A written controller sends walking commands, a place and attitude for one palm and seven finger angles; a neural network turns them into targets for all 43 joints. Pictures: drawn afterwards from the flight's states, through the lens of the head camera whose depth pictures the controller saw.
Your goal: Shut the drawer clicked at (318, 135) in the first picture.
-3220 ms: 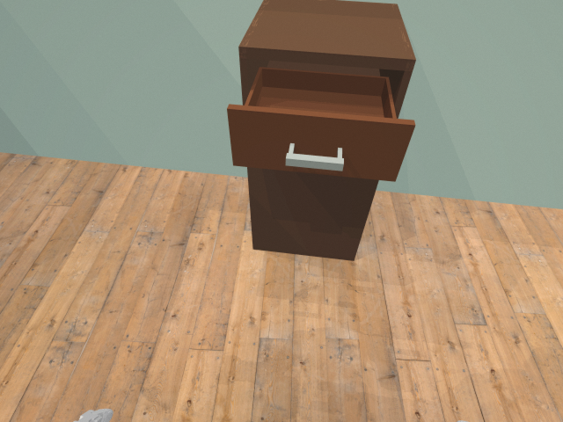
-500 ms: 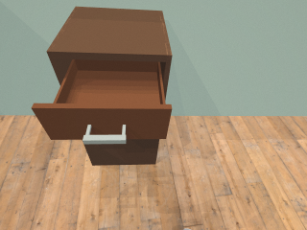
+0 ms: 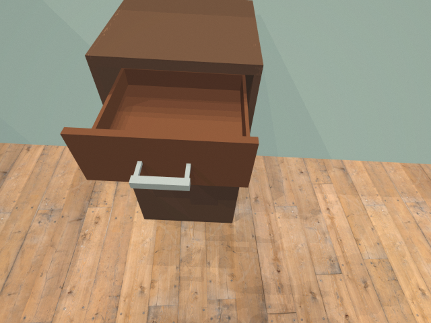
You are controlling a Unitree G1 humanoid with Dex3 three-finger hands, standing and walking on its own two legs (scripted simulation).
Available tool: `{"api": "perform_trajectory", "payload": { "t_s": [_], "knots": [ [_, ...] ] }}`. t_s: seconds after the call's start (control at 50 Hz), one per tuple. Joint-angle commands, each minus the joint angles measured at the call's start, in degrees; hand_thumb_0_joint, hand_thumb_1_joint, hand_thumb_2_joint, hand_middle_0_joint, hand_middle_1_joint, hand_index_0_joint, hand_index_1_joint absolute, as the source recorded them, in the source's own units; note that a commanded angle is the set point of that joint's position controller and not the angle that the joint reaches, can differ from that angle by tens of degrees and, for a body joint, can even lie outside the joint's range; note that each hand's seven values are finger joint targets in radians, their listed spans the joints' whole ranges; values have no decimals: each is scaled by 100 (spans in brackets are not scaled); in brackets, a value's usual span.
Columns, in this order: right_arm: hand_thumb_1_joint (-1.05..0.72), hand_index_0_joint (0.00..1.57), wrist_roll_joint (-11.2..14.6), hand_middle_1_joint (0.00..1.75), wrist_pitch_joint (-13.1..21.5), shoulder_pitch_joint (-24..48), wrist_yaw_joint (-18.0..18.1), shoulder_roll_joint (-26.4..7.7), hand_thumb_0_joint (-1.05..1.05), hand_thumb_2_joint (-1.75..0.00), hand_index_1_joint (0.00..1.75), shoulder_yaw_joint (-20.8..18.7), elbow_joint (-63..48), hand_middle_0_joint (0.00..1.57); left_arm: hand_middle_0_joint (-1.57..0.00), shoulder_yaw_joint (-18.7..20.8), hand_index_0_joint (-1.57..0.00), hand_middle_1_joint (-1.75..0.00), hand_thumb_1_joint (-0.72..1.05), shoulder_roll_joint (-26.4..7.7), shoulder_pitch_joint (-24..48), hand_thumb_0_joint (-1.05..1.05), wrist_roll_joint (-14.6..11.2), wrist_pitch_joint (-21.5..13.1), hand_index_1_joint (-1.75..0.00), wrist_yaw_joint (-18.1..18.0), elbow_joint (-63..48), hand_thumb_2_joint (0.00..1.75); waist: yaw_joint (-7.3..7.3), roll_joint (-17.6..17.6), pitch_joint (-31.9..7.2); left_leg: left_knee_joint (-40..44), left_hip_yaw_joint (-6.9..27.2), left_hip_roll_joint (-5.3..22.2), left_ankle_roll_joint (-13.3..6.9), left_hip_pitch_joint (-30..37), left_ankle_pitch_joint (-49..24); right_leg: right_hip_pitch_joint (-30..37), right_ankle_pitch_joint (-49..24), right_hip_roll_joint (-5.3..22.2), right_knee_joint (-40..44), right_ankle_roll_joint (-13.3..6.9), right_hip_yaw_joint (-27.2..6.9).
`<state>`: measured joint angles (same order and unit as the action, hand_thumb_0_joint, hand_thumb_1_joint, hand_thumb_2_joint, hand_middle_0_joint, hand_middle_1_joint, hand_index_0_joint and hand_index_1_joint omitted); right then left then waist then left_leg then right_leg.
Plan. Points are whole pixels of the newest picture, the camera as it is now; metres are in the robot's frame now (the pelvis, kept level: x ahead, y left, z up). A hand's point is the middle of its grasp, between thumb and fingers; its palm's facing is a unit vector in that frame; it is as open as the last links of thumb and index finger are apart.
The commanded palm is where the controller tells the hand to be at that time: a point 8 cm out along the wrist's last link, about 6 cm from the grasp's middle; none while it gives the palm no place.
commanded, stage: come to a stop and stand still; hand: left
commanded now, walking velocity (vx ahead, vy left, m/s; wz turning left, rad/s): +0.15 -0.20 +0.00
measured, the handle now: (162, 175) +0.40 +0.15 +0.01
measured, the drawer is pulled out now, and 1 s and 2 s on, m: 0.25 0.25 0.25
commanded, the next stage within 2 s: look again from close up in 0.92 s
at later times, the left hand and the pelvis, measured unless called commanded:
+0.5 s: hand out of the picture -0.03 +0.19 -0.16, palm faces -0.01 -0.99 -0.16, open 7.4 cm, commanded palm none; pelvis -0.03 +0.01 +0.02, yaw -2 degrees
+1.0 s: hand out of the picture -0.06 +0.11 -0.16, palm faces +0.05 -0.99 -0.12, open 7.3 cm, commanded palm none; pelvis -0.03 -0.03 +0.01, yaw -1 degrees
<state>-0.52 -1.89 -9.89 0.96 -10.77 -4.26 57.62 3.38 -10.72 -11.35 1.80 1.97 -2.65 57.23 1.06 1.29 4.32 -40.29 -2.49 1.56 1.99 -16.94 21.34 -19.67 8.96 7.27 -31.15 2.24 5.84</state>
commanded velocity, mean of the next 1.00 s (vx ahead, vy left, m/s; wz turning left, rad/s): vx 0.03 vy -0.06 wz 0.00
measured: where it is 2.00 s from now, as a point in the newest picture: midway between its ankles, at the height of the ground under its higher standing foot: outside the picture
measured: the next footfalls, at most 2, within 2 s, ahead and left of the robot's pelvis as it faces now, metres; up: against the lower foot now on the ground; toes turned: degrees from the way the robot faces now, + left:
left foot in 0.02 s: +0.06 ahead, +0.07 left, +0.00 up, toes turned +7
right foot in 0.54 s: -0.02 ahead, -0.13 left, +0.00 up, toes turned -3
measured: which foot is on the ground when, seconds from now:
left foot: up 0.00-0.00, down 0.02-1.00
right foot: down 0.00-0.02, up 0.04-0.52, down 0.54-1.00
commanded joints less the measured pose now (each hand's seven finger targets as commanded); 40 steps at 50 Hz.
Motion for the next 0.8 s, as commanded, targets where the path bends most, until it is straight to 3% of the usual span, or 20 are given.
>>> {"api": "perform_trajectory", "payload": {
  "t_s": [0.0,0.02,0.04,0.06,0.08,0.1,0.16,0.24,0.34,0.4,0.46,0.48,0.5,0.52,0.54,0.56,0.58,0.64,0.7,0.78],
  "knots": [
    [-90,20,-116,30,216,-1149,22,-839,0,-90,30,-54,44,20,-20,1,-20,-30,90,-110,-147,0,-108,46,-30,42,-334,90,-371,-2000,-162,3138,2180,1513,-420,267,1005,-999,2210,-533,-1038,-1,-183],
    [-90,20,-172,30,164,-598,42,-1017,0,-90,30,-26,-146,20,-20,35,-20,-30,90,-245,-6,0,-89,56,-30,46,-335,90,-285,-1709,394,3635,2629,1921,-836,-963,1799,-669,1935,-465,-1611,-80,-741],
    [-90,20,-196,30,182,-160,54,-879,0,-90,30,37,-253,20,-20,93,-20,-30,90,-370,-99,0,-53,59,-30,99,-213,90,-108,-1317,522,3864,2429,1785,-915,-1400,2328,-342,1474,-398,-2021,-116,-885],
    [-90,20,-194,30,221,-36,92,-856,0,-90,30,36,-261,20,-20,110,-20,-30,90,-350,-325,0,-7,67,-30,137,-115,90,8,-1346,511,3774,2363,1658,-911,-1224,2094,-505,1348,-509,-2427,-122,-879],
    [-90,20,-170,30,246,-1,115,-780,0,-90,30,61,-255,20,-20,132,-20,-30,90,-418,-570,0,7,64,-30,176,30,90,62,-974,521,3604,2022,1528,-859,-920,1687,-761,1091,-538,-2800,-110,-955],
    [-90,20,-141,30,286,-80,135,-708,0,-90,30,86,-234,20,-20,134,-20,-30,90,-411,-760,0,14,37,-30,200,153,90,68,-859,425,3470,1654,1349,-782,-506,1161,-961,850,-565,-2983,-83,-961],
    [-90,20,-79,30,341,-515,196,-593,0,-90,30,56,-82,20,-20,117,-20,-30,90,-424,-911,0,1,-18,-30,235,239,90,-88,-633,113,3194,1159,1222,-795,507,77,-1298,550,-580,-3085,-8,-890],
    [-90,20,-100,30,347,-1083,253,-646,0,-90,30,16,124,20,-20,101,-20,-30,90,-434,-746,0,-2,25,-30,226,90,90,-309,-765,-149,3034,1365,1484,-982,1124,-584,-1369,826,-493,-2663,8,-933],
    [-90,20,-126,30,319,-1142,258,-732,0,-90,30,-17,257,20,-20,6,-20,-30,90,-218,-645,0,-31,47,-30,238,59,90,-358,-992,-381,2886,1353,1550,-1149,1173,-1070,-708,1415,-388,-1425,-35,-669],
    [-90,20,-133,30,280,-1050,226,-739,0,-90,30,-11,360,20,-20,-56,-20,-30,90,-49,-828,0,-72,0,-30,210,187,90,-290,-1103,-517,2800,1326,1368,-1068,877,-955,92,1526,-548,-565,-124,-471],
    [-90,20,-78,30,248,-971,185,-639,0,-90,30,-9,501,20,-20,-80,-20,-30,90,1,-1223,0,-89,-64,-30,152,455,90,-58,-912,-468,2536,1130,1098,-819,265,-624,1065,510,-643,570,-157,-297],
    [-90,20,-54,30,247,-1014,170,-511,0,-90,30,16,557,20,-20,-79,-20,-30,90,-45,-1304,0,-78,-108,-30,121,538,90,-14,-636,-396,2332,924,880,-622,21,-567,1406,212,-546,1121,-147,-375],
    [-90,20,-14,30,246,-1056,148,-269,0,-90,30,66,587,20,-20,-74,-20,-30,90,-206,-1313,0,-72,-163,-30,81,571,90,-27,-186,-340,1905,594,580,-387,-324,-441,1641,362,-120,1464,-251,-878],
    [-90,20,16,30,226,-1015,128,25,0,-90,30,155,572,20,-20,-83,-20,-30,90,-424,-1171,0,-82,-208,-30,57,564,90,-104,575,-79,1544,144,210,-169,-428,-282,1247,789,453,1819,-482,-1460],
    [-90,20,-18,30,203,-987,95,144,0,-90,30,212,561,20,-20,-96,-20,-30,90,-534,-969,0,-107,-222,-30,56,526,90,-157,817,111,1386,53,144,-146,-121,-332,557,1351,729,2122,-658,-1632],
    [-90,20,-29,30,178,-1008,58,151,0,-90,30,217,577,20,-20,-124,-20,-30,90,-521,-794,0,-97,-192,-30,61,473,90,-226,433,255,1404,71,103,-151,127,-517,236,1509,686,2126,-676,-1524],
    [-90,20,-86,30,167,-1011,71,176,0,-90,30,245,669,20,-20,-128,-20,-30,90,-448,-799,0,-116,-274,-30,50,520,90,-173,1165,307,1333,67,169,-153,122,-841,252,974,374,2098,-650,-1461],
    [-90,20,-49,30,209,-1278,110,46,0,-90,30,262,878,20,-20,-219,-20,-30,90,-180,-769,0,-171,-308,-30,35,589,90,-250,559,179,1660,227,318,-141,526,-1638,504,16,78,1591,-526,-994],
    [-90,20,-32,30,179,-1167,118,-8,0,-90,30,264,925,20,-20,-210,-20,-30,90,-188,-872,0,-169,-270,-30,22,592,90,-176,94,324,1701,246,370,-118,562,-1588,391,557,-53,1692,-421,-974],
    [-90,20,-31,30,158,-1140,135,19,0,-90,30,268,933,20,-20,-204,-20,-30,90,-193,-987,0,-163,-260,-30,19,633,90,-162,-105,369,1742,242,381,-120,573,-1574,428,584,-111,1678,-403,-962]
  ]
}}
